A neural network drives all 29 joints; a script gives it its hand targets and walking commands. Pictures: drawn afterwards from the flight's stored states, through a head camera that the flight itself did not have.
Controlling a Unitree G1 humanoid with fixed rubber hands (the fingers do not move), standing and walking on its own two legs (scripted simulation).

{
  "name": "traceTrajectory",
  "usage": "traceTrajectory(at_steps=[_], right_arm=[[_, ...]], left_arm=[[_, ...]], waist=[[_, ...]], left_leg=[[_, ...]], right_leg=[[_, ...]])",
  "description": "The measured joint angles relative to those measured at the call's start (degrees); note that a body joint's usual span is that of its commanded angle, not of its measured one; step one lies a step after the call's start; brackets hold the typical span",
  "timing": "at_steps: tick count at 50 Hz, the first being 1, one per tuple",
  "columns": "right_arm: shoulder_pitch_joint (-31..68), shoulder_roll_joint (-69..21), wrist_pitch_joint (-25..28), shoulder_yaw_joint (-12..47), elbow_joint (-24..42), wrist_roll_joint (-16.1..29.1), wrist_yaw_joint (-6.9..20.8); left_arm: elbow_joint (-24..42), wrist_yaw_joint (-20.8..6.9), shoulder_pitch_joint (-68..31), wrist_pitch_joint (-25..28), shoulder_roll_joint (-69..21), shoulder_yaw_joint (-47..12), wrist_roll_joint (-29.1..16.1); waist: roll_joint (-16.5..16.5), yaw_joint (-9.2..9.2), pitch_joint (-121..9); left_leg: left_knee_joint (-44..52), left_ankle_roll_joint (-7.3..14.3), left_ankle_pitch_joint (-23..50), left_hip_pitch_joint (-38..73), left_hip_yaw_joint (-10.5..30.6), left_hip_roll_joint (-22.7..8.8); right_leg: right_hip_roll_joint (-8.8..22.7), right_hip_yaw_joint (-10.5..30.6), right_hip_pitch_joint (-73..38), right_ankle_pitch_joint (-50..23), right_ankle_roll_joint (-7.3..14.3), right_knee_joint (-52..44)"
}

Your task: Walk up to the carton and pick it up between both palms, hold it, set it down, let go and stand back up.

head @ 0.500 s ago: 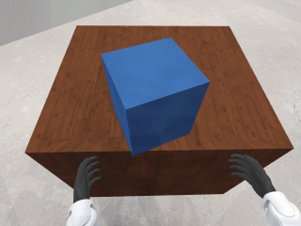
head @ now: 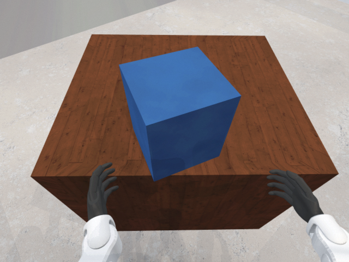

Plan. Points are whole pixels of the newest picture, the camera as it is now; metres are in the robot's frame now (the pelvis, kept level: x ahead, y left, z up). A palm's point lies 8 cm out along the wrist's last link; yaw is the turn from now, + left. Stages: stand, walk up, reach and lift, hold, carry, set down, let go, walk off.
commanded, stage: reach and lift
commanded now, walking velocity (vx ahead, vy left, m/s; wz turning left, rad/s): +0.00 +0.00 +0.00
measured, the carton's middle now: (175, 116) +0.45 +0.01 +0.04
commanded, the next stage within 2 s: none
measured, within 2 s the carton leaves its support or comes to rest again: neither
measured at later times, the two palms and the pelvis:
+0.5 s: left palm (90, 173) +0.26 +0.18 +0.09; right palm (289, 173) +0.29 -0.25 +0.05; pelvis +0.02 +0.01 +0.00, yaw +0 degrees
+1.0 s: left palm (94, 142) +0.31 +0.17 +0.13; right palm (285, 138) +0.35 -0.23 +0.10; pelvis +0.00 +0.01 +0.00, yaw +0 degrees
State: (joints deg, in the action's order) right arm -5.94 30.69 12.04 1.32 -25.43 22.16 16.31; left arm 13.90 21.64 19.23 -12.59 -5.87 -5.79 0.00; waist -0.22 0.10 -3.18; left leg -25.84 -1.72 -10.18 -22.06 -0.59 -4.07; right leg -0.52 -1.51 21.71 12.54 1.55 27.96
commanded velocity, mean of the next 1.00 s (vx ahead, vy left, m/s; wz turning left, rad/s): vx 0.00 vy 0.00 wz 0.00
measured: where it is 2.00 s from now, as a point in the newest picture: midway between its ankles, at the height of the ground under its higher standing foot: outside the picture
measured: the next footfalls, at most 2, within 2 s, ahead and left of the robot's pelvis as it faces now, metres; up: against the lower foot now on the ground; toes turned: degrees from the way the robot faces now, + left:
none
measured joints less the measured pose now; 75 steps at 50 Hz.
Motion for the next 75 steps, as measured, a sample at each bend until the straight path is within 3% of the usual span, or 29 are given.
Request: traceTrajectory(at_steps=[5, 13, 21, 31, 41, 53, 66, 75], right_arm=[[0.01, 0.01, -1.59, 0.05, 2.53, 0.12, -0.51], [0.93, 0.80, -3.97, 1.60, 7.84, 1.05, -3.68], [3.64, 1.38, -7.46, 3.16, 11.07, 2.55, -6.14], [8.76, 1.89, -12.64, 2.69, 10.66, 3.01, -7.31], [17.82, 1.96, -19.56, 3.11, 8.34, 3.28, -8.07], [29.74, 2.11, -26.56, 6.09, 3.66, 3.29, -8.90], [37.94, 2.29, -28.57, 8.17, -1.77, 4.50, -9.82], [43.52, 2.51, -29.69, 9.43, -4.97, 4.92, -10.11]], left_arm=[[0.00, 0.39, -4.33, -1.86, 0.05, -0.01, 0.00], [0.64, 0.10, -7.85, -7.26, -0.26, 1.41, -0.01], [7.69, 0.00, -8.39, -12.30, -0.19, 4.50, 0.00], [10.45, -0.56, -13.96, -19.72, -0.10, 5.19, -0.02], [10.77, 0.68, -22.77, -28.32, 0.32, 6.51, -0.01], [4.69, 1.57, -34.92, -36.04, 1.58, 9.26, -0.01], [1.02, 1.06, -42.22, -37.92, 2.51, 12.36, -0.01], [-4.99, 0.49, -47.41, -37.94, 3.83, 13.70, -0.01]], waist=[[0.00, 0.00, 0.00], [0.00, 0.01, 0.00], [0.00, 0.02, 0.00], [0.00, 0.01, 0.00], [0.00, 0.02, -0.01], [0.00, 0.01, 0.00], [-0.39, 1.15, 0.01], [-1.42, 2.72, 0.00]], left_leg=[[0.00, 0.00, -0.20, 0.00, -0.01, 0.00], [0.32, 0.00, -0.42, 0.00, -0.01, 0.00], [0.90, -0.11, -0.37, 0.00, 0.00, -0.07], [1.29, -0.53, 0.16, 0.00, 0.03, -0.20], [1.29, -0.56, 0.90, 0.04, 0.07, -0.28], [1.29, -0.56, 1.02, 0.18, 0.10, -0.28], [1.41, -0.91, 0.75, 0.18, 0.05, -0.28], [1.41, -0.92, 0.75, 0.18, 0.03, -0.28]], right_leg=[[-0.02, 0.05, 0.00, 0.23, 0.00, -0.03], [-0.05, 0.08, -0.26, 0.34, 0.00, -0.89], [-0.15, 0.10, -0.68, -0.10, 0.00, -2.36], [-0.29, 0.12, -1.14, -1.27, -0.03, -3.79], [-0.39, 0.14, -1.14, -2.03, -0.03, -3.76], [-0.41, 0.15, -1.14, -2.04, -0.12, -3.46], [-0.41, 0.25, -1.14, -1.78, -0.13, -3.64], [-0.41, 0.29, -1.14, -1.79, -0.17, -3.66]])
